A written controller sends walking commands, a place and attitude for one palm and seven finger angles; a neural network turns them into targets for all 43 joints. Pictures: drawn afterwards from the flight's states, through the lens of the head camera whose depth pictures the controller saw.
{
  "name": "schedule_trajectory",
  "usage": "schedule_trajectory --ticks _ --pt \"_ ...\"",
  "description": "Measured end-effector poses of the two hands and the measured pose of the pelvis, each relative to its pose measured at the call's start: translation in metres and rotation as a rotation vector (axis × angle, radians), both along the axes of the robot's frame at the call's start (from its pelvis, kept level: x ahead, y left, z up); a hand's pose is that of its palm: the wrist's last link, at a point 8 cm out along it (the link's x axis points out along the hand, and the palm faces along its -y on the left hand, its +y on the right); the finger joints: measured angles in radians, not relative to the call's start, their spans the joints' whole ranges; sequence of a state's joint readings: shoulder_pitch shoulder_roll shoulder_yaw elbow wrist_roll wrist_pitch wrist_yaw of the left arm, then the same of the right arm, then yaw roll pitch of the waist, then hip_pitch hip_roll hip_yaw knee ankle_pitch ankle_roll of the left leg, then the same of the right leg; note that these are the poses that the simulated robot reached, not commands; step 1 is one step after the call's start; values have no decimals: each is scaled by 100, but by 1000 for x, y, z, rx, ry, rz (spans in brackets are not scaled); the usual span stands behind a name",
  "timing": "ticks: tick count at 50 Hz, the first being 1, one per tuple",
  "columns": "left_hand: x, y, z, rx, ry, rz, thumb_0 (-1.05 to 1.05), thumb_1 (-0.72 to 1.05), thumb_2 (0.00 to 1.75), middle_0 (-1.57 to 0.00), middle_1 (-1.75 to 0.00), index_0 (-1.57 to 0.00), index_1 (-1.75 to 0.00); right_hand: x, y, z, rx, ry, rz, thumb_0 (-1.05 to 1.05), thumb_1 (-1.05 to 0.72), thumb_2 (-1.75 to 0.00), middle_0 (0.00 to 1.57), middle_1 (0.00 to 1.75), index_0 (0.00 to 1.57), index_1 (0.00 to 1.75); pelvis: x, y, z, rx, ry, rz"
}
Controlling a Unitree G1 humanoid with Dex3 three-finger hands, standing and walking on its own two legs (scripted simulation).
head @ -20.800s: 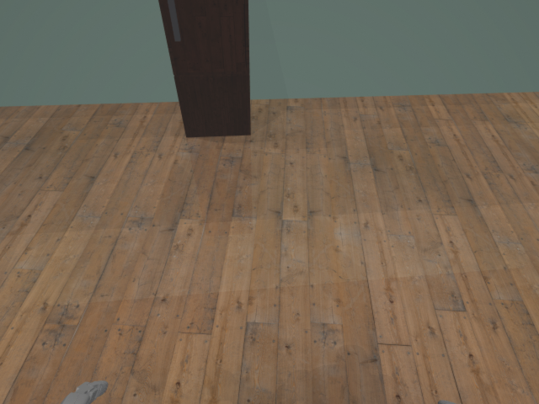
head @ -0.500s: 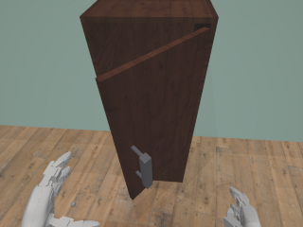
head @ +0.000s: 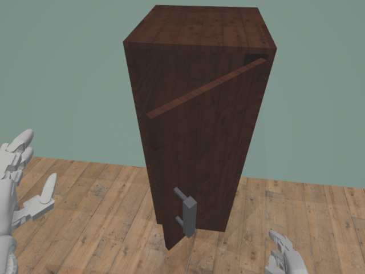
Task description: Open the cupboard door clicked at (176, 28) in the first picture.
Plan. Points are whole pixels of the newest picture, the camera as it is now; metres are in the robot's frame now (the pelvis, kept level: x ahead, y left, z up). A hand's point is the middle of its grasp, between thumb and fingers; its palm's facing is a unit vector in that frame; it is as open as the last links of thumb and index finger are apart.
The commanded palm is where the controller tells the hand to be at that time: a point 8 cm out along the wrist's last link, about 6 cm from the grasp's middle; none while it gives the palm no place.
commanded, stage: draw the hand back to the body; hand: left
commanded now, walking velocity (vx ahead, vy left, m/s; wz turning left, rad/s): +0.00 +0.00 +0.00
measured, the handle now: (183, 212) +0.31 +0.04 -0.08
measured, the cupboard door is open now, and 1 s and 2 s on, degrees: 49 49 49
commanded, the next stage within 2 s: step back with the hand held close in 0.38 s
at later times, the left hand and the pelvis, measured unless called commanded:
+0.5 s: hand (50, 200) +0.17 +0.24 +0.17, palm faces +0.46 -0.80 -0.39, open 7.4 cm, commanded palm +0.13 +0.28 +0.18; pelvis -0.01 -0.02 +0.01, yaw +0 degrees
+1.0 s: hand (45, 211) +0.16 +0.24 +0.16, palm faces +0.36 -0.79 -0.50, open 7.4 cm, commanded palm +0.10 +0.28 +0.18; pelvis -0.05 -0.01 +0.00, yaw -2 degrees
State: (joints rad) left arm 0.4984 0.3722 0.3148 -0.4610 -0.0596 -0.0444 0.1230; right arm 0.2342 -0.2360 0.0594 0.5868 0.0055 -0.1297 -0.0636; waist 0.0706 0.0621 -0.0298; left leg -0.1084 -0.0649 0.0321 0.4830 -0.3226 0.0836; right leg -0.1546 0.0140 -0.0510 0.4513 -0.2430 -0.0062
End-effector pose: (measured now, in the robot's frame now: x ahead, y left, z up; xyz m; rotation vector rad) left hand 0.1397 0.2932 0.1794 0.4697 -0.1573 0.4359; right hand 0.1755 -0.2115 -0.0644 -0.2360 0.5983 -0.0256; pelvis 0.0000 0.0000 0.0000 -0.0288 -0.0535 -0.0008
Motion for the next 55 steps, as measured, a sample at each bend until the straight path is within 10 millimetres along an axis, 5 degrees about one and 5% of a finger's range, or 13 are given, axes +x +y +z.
schedule_trajectory --ticks 5,12,30,40,55 --pt "-3 7 15 24 -64 26 1 75 84 -20 -30 -21 -30 -4 -5 0 2 13 -5 1 -91 -90 20 30 20 30 -5 -2 3 4 -14 -3" --pt "-5 -7 -10 -49 23 5 1 85 89 -20 -30 -21 -30 -16 -15 -3 -3 52 -22 1 -91 -90 20 30 20 30 -10 -8 4 9 -22 -8" --pt "-3 -19 2 23 -10 21 1 89 90 -21 -30 -21 -30 -18 -37 -4 6 50 -48 1 -91 -90 20 30 20 30 -16 -29 6 8 -4 -12" --pt "9 -33 -7 69 59 -107 1 89 90 -21 -30 -22 -30 -45 -66 -5 -53 125 -172 1 -91 -90 20 30 20 30 -25 -25 4 15 57 -30" --pt "-46 -5 -5 118 -22 -41 1 89 90 -21 -30 -22 -30 -90 -45 -3 -110 104 -167 1 -91 -90 20 30 20 30 -66 -9 -6 23 48 -5"
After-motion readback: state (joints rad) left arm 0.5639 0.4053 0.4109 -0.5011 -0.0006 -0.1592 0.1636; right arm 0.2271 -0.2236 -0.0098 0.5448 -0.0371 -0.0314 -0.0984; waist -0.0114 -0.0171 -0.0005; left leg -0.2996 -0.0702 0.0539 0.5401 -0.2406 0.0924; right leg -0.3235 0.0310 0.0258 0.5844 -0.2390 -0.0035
